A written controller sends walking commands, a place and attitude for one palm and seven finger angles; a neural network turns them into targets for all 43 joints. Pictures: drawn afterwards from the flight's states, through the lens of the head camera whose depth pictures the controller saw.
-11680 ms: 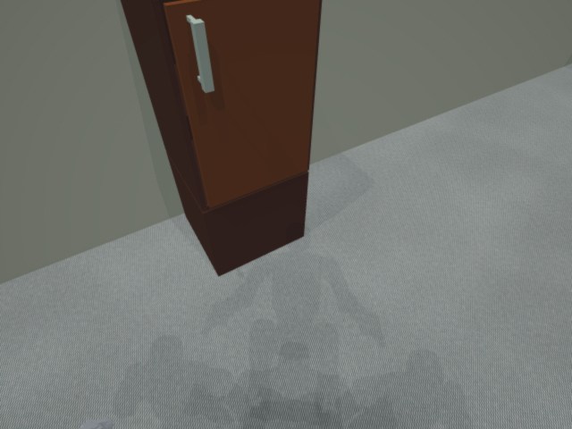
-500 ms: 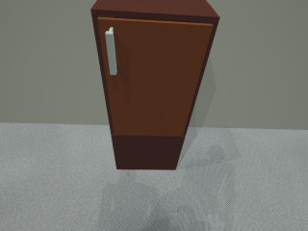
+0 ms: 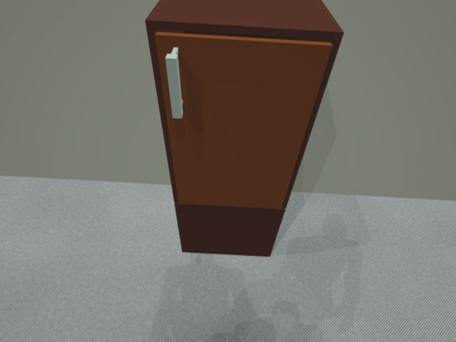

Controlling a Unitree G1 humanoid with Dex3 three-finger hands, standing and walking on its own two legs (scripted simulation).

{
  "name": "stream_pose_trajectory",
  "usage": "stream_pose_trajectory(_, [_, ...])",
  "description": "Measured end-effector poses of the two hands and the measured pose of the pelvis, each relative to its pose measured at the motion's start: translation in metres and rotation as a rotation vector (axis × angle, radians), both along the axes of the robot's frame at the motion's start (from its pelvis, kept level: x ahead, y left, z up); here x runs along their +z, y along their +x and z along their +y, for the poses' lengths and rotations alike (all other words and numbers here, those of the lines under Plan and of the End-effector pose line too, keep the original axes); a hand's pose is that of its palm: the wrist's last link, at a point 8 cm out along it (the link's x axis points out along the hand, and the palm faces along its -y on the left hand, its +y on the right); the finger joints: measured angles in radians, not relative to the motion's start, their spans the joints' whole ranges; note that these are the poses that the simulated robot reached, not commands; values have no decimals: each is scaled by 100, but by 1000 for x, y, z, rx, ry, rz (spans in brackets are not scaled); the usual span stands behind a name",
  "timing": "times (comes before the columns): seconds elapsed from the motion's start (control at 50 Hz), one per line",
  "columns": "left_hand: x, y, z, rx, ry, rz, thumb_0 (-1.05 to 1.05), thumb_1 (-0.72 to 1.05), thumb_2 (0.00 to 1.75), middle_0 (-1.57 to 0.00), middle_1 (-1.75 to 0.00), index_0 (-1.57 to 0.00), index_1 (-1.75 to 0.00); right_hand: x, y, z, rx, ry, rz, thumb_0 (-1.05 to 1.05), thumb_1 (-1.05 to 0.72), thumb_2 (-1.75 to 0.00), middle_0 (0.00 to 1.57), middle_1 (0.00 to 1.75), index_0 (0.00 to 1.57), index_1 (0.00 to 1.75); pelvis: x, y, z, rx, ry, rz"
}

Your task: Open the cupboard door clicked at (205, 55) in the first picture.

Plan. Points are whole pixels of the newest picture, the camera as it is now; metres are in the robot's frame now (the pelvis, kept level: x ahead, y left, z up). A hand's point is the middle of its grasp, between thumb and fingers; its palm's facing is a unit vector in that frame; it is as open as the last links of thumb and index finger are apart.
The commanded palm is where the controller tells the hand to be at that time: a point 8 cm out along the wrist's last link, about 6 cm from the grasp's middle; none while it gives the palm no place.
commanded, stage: shuffle to correct the standing spot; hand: left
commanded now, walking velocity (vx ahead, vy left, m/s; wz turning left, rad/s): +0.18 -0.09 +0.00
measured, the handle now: (176, 83) +0.62 +0.16 +0.15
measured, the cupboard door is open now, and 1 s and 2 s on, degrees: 0 0 0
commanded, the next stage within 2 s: come to a stop and stand still in 0.16 s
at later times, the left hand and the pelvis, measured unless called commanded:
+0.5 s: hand out of the picture +0.13 +0.15 -0.17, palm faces +0.05 -0.97 -0.23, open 7.2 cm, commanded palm none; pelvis +0.09 -0.03 +0.00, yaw +0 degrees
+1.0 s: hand out of the picture +0.11 +0.17 -0.17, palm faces +0.03 -0.98 -0.22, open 7.4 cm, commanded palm none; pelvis +0.07 -0.01 -0.01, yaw -1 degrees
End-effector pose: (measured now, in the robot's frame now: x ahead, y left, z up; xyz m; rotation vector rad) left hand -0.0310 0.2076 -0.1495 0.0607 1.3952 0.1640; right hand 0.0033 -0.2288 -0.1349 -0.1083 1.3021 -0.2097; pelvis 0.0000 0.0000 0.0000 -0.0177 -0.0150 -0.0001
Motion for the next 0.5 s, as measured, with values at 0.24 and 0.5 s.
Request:
stream_pose_trajectory(0.24, [8,77,13,-60,23,-4,2,93,89,-20,-30,-20,-30,-5,22,16,-7,22,59,1,-91,-90,20,30,20,30,3,42,-1,-30,28,14])
stream_pose_trajectory(0.5, [9,150,-10,-49,94,-94,1,95,89,-20,-30,-20,-30,-21,73,-17,-5,42,122,1,-91,-90,20,30,20,30,-4,85,-29,-1,8,-3])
